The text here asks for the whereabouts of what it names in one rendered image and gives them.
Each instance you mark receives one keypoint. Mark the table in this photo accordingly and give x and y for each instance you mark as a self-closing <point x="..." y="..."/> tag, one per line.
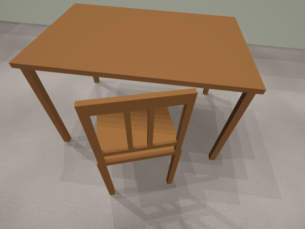
<point x="155" y="46"/>

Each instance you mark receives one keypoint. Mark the chair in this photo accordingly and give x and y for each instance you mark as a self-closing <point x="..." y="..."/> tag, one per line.
<point x="135" y="127"/>

